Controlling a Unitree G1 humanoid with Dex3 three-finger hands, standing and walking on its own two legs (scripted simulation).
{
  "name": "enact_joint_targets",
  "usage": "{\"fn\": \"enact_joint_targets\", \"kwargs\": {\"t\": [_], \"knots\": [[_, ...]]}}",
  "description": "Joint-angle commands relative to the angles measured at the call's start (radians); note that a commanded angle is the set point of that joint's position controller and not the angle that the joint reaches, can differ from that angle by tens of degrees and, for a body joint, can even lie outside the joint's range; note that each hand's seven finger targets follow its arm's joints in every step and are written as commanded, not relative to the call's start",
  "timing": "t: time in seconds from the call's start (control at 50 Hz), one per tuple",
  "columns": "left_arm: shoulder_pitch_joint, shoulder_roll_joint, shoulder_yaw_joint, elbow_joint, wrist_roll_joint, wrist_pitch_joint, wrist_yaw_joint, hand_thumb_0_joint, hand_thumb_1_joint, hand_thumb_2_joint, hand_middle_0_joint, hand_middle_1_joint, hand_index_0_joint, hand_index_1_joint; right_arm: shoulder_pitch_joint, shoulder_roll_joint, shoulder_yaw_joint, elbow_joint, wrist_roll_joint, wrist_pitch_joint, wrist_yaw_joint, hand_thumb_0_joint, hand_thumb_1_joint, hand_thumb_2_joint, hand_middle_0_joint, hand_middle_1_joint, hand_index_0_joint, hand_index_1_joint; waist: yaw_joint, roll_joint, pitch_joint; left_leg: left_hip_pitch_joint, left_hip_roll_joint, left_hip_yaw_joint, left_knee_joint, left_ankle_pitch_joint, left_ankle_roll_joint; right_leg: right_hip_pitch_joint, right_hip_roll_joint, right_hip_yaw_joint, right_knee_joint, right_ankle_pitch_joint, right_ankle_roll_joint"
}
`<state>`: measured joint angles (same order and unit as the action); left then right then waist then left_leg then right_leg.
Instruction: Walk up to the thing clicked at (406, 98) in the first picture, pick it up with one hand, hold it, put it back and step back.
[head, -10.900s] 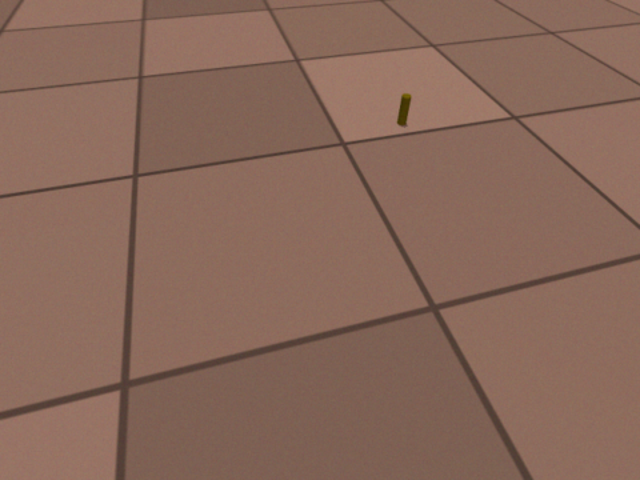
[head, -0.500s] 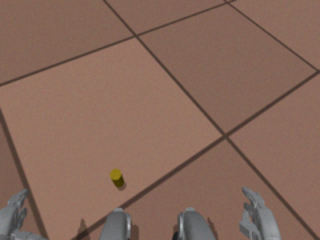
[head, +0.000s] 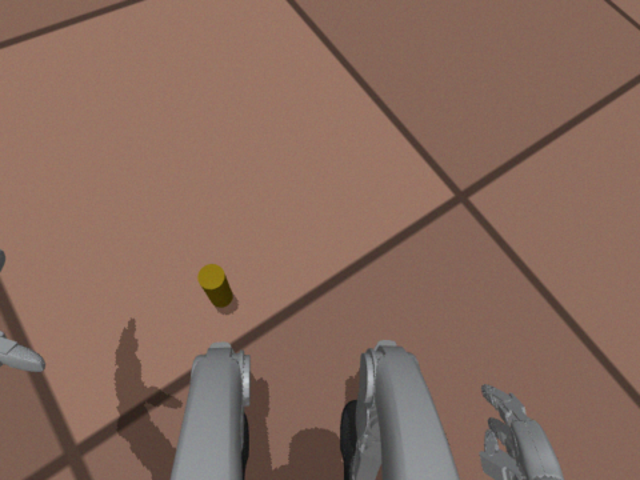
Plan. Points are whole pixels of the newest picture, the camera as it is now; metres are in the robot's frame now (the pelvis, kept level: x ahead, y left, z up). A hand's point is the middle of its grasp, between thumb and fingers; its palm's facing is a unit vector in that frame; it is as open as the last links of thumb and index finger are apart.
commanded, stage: go down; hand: left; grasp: from the side
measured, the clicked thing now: (216, 287) +0.45 +0.18 -0.43
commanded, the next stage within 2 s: approach in 1.34 s
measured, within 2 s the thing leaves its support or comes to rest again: neither
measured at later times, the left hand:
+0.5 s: hand (29, 277) +0.37 +0.36 -0.10, palm faces +0.08 -0.99 -0.14, open 17.3 cm
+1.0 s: hand (35, 266) +0.39 +0.37 -0.11, palm faces +0.07 -0.99 -0.11, open 17.4 cm
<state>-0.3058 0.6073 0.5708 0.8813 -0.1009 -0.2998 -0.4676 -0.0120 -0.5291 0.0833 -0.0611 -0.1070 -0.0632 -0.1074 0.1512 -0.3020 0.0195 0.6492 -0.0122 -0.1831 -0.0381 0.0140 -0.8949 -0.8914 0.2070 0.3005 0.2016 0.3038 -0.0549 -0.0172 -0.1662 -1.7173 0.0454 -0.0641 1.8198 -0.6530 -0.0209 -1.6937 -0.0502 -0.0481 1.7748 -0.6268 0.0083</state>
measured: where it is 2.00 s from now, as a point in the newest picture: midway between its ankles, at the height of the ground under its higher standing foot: (294, 478)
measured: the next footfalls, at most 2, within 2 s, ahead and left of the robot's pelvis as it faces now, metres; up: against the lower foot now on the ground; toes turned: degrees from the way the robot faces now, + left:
none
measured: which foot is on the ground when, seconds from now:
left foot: down 0.00-1.00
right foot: down 0.00-1.00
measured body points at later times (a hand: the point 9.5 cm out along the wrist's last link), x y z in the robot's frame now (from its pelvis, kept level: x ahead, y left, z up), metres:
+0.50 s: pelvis -0.01 +0.00 -0.07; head +0.19 +0.05 +0.33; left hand +0.36 +0.41 -0.09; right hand +0.13 -0.28 -0.18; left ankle +0.07 +0.13 -0.48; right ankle +0.08 -0.13 -0.48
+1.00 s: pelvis -0.02 +0.00 -0.11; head +0.18 +0.05 +0.29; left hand +0.38 +0.42 -0.10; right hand +0.10 -0.28 -0.22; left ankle +0.07 +0.13 -0.48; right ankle +0.08 -0.13 -0.48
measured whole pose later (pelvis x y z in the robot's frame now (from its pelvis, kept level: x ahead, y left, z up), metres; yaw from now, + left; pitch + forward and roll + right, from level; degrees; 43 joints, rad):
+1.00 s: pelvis -0.02 +0.00 -0.11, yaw -2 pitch +32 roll -5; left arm -0.58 0.80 0.71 1.04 -0.14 -0.35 -0.67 -0.01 -0.51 0.07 -0.04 -0.06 -0.04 -0.07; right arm 0.14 -0.35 0.08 0.70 -0.03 -0.16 -0.01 0.01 -0.92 -0.90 0.21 0.30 0.20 0.30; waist -0.09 -0.02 -0.12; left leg -2.07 0.03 -0.11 2.19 -0.68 -0.02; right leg -2.03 -0.05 -0.05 2.12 -0.65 0.01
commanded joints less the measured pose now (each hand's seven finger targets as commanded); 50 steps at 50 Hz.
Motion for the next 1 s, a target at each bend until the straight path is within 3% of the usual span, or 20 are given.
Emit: {"fn": "enact_joint_targets", "kwargs": {"t": [0.0, 0.06, 0.1, 0.12, 0.18, 0.24, 0.3, 0.34, 0.42, 0.44, 0.5, 0.54, 0.6, 0.64, 0.7, 0.76, 0.78, 0.86, 0.92, 0.98], "knots": [[-0.234, 0.384, 0.087, -0.139, -0.024, -0.091, -0.043, 0.0, -0.519, 0.059, -0.059, -0.095, -0.061, -0.087, 0.074, -0.213, -0.07, -0.083, -0.002, -0.029, -0.011, 0.0, -0.887, -0.896, 0.2, 0.3, 0.2, 0.3, 0.015, 0.184, -0.485, 0.323, -0.019, -0.013, -0.244, -0.002, 0.038, 0.182, 0.034, 0.026, -0.183, 0.004, -0.039], [-0.241, 0.434, 0.137, -0.117, -0.036, -0.098, -0.057, 0.0, -0.528, 0.056, -0.056, -0.076, -0.053, -0.073, 0.092, -0.225, -0.063, -0.071, -0.003, -0.025, -0.01, 0.0, -0.897, -0.9, 0.2, 0.3, 0.2, 0.3, 0.029, 0.179, -0.553, 0.31, -0.025, -0.001, -0.192, 0.07, 0.036, 0.204, 0.033, 0.02, -0.145, 0.055, -0.041], [-0.23, 0.422, 0.136, -0.088, -0.042, -0.096, -0.069, 0.0, -0.539, 0.05, -0.058, -0.074, -0.056, -0.07, 0.094, -0.226, -0.055, -0.06, -0.002, -0.021, -0.008, 0.0, -0.902, -0.901, 0.2, 0.3, 0.2, 0.3, 0.028, 0.193, -0.548, 0.304, -0.025, -0.005, -0.174, 0.093, 0.036, 0.169, 0.034, 0.006, -0.11, 0.074, -0.044], [-0.233, 0.461, 0.169, -0.105, -0.046, -0.095, -0.07, 0.0, -0.52, 0.059, -0.054, -0.067, -0.048, -0.067, 0.094, -0.236, -0.057, -0.068, -0.001, -0.021, -0.009, 0.0, -0.903, -0.902, 0.2, 0.3, 0.2, 0.3, 0.041, 0.18, -0.577, 0.298, -0.027, -0.001, -0.163, 0.116, 0.037, 0.187, 0.036, 0.005, -0.105, 0.092, -0.044], [-0.222, 0.459, 0.169, -0.07, -0.049, -0.088, -0.084, 0.0, -0.51, 0.061, -0.052, -0.066, -0.046, -0.065, 0.09, -0.236, -0.051, -0.064, 0.0, -0.016, -0.008, 0.0, -0.904, -0.903, 0.2, 0.3, 0.2, 0.3, 0.035, 0.166, -0.553, 0.253, -0.028, 0.0, -0.137, 0.129, 0.04, 0.175, 0.036, -0.004, -0.077, 0.104, -0.045], [-0.272, 0.466, 0.164, -0.087, -0.053, -0.092, -0.098, 0.0, -0.504, 0.068, -0.046, -0.062, -0.039, -0.062, 0.085, -0.238, -0.053, -0.063, 0.004, -0.015, -0.005, 0.0, -0.905, -0.904, 0.199, 0.3, 0.2, 0.3, 0.025, 0.173, -0.525, 0.219, -0.024, -0.006, -0.124, 0.072, 0.041, 0.115, 0.039, -0.01, -0.056, 0.062, -0.046], [-0.286, 0.494, 0.186, -0.085, -0.059, -0.098, -0.112, 0.0, -0.511, 0.054, -0.046, -0.053, -0.04, -0.052, 0.092, -0.247, -0.052, -0.061, 0.003, -0.016, -0.004, 0.0, -0.913, -0.905, 0.199, 0.299, 0.2, 0.299, 0.023, 0.181, -0.538, 0.206, -0.025, -0.003, -0.097, 0.095, 0.041, 0.109, 0.038, -0.014, -0.029, 0.081, -0.046], [-0.307, 0.466, 0.171, -0.076, -0.069, -0.103, -0.126, 0.0, -0.502, 0.057, -0.047, -0.055, -0.041, -0.055, 0.097, -0.243, -0.049, -0.046, -0.001, -0.018, -0.002, 0.0, -0.914, -0.905, 0.2, 0.299, 0.2, 0.299, 0.006, 0.17, -0.533, 0.178, -0.027, 0.007, -0.066, 0.102, 0.044, 0.104, 0.038, -0.012, -0.022, 0.084, -0.044], [-0.367, 0.518, 0.186, -0.095, -0.071, -0.114, -0.148, 0.0, -0.52, 0.053, -0.05, -0.052, -0.042, -0.053, 0.104, -0.253, -0.047, -0.035, -0.006, -0.021, -0.002, 0.0, -0.917, -0.906, 0.199, 0.3, 0.2, 0.3, 0.008, 0.203, -0.563, 0.183, -0.026, 0.009, -0.033, 0.113, 0.042, 0.078, 0.037, -0.013, 0.01, 0.091, -0.046], [-0.347, 0.463, 0.152, -0.037, -0.07, -0.107, -0.159, 0.0, -0.519, 0.064, -0.045, -0.058, -0.038, -0.058, 0.112, -0.254, -0.045, -0.013, -0.008, -0.021, -0.001, 0.0, -0.916, -0.906, 0.199, 0.3, 0.2, 0.3, -0.003, 0.199, -0.542, 0.205, -0.023, 0.0, -0.029, 0.117, 0.04, 0.041, 0.037, -0.019, 0.02, 0.096, -0.048], [-0.417, 0.563, 0.204, -0.114, -0.065, -0.118, -0.161, 0.0, -0.515, 0.058, -0.047, -0.05, -0.039, -0.053, 0.112, -0.264, -0.044, -0.021, -0.013, -0.018, -0.002, 0.0, -0.915, -0.906, 0.199, 0.3, 0.2, 0.3, 0.015, 0.234, -0.595, 0.21, -0.025, 0.001, -0.016, 0.136, 0.037, 0.049, 0.035, -0.02, 0.045, 0.109, -0.05], [-0.403, 0.521, 0.189, -0.071, -0.068, -0.11, -0.166, 0.0, -0.517, 0.059, -0.048, -0.053, -0.04, -0.055, 0.118, -0.258, -0.038, -0.011, -0.015, -0.017, 0.002, 0.0, -0.918, -0.907, 0.199, 0.3, 0.2, 0.3, 0.003, 0.221, -0.574, 0.187, -0.026, 0.003, -0.006, 0.13, 0.038, 0.04, 0.036, -0.025, 0.055, 0.105, -0.049], [-0.396, 0.558, 0.217, -0.056, -0.071, -0.107, -0.169, 0.0, -0.517, 0.063, -0.046, -0.051, -0.036, -0.055, 0.117, -0.264, -0.034, -0.006, -0.016, -0.011, 0.002, 0.0, -0.915, -0.907, 0.199, 0.3, 0.2, 0.3, 0.023, 0.223, -0.578, 0.178, -0.027, 0.004, 0.008, 0.14, 0.039, 0.027, 0.036, -0.026, 0.076, 0.11, -0.05], [-0.401, 0.536, 0.189, -0.034, -0.066, -0.098, -0.176, 0.0, -0.521, 0.072, -0.044, -0.057, -0.034, -0.061, 0.11, -0.264, -0.034, -0.012, -0.016, -0.01, 0.004, 0.0, -0.916, -0.907, 0.199, 0.3, 0.2, 0.299, 0.009, 0.196, -0.553, 0.147, -0.027, 0.007, 0.015, 0.102, 0.043, 0.013, 0.037, -0.026, 0.069, 0.079, -0.048], [-0.43, 0.584, 0.212, -0.067, -0.062, -0.1, -0.176, 0.0, -0.515, 0.065, -0.044, -0.052, -0.035, -0.055, 0.101, -0.268, -0.031, -0.017, -0.015, -0.008, 0.004, 0.0, -0.914, -0.907, 0.199, 0.3, 0.2, 0.3, 0.02, 0.234, -0.554, 0.144, -0.026, 0.0, 0.011, 0.08, 0.041, -0.007, 0.037, -0.032, 0.091, 0.067, -0.05], [-0.428, 0.539, 0.187, -0.022, -0.068, -0.097, -0.182, 0.0, -0.512, 0.078, -0.04, -0.063, -0.032, -0.066, 0.109, -0.262, -0.028, -0.013, -0.012, -0.007, 0.009, 0.0, -0.913, -0.906, 0.199, 0.299, 0.2, 0.299, -0.01, 0.2, -0.527, 0.105, -0.028, 0.0, 0.029, 0.062, 0.044, -0.021, 0.037, -0.036, 0.094, 0.049, -0.046], [-0.434, 0.538, 0.192, -0.023, -0.076, -0.098, -0.186, 0.0, -0.516, 0.072, -0.042, -0.056, -0.032, -0.06, 0.11, -0.262, -0.029, -0.01, -0.012, -0.007, 0.008, 0.0, -0.912, -0.906, 0.199, 0.3, 0.2, 0.3, -0.002, 0.183, -0.519, 0.09, -0.028, 0.004, 0.036, 0.054, 0.046, -0.024, 0.038, -0.033, 0.091, 0.042, -0.045], [-0.478, 0.605, 0.213, -0.046, -0.073, -0.107, -0.19, 0.0, -0.537, 0.069, -0.043, -0.062, -0.035, -0.065, 0.113, -0.269, -0.024, -0.011, -0.016, -0.006, 0.009, 0.0, -0.915, -0.907, 0.199, 0.3, 0.2, 0.3, 0.002, 0.204, -0.557, 0.088, -0.031, 0.015, 0.067, 0.082, 0.048, -0.008, 0.036, -0.029, 0.107, 0.06, -0.046], [-0.505, 0.574, 0.189, -0.041, -0.069, -0.108, -0.198, 0.0, -0.532, 0.079, -0.045, -0.07, -0.037, -0.073, 0.12, -0.265, -0.024, -0.006, -0.019, -0.006, 0.008, 0.0, -0.912, -0.906, 0.199, 0.3, 0.2, 0.3, -0.018, 0.205, -0.555, 0.077, -0.032, 0.02, 0.079, 0.077, 0.048, -0.018, 0.036, -0.027, 0.107, 0.058, -0.046], [-0.505, 0.602, 0.204, -0.042, -0.07, -0.107, -0.197, 0.0, -0.512, 0.078, -0.044, -0.067, -0.036, -0.07, 0.121, -0.272, -0.023, -0.001, -0.018, -0.005, 0.01, 0.0, -0.909, -0.905, 0.199, 0.3, 0.2, 0.3, 0.0, 0.219, -0.548, 0.08, -0.03, 0.014, 0.072, 0.062, 0.047, -0.041, 0.037, -0.032, 0.12, 0.046, -0.048]]}}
